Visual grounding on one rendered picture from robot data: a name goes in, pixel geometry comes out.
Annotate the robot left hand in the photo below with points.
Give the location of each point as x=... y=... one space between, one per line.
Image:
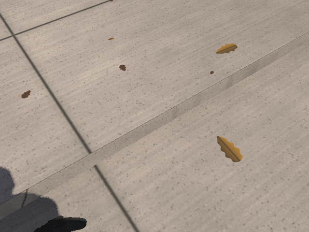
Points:
x=63 y=224

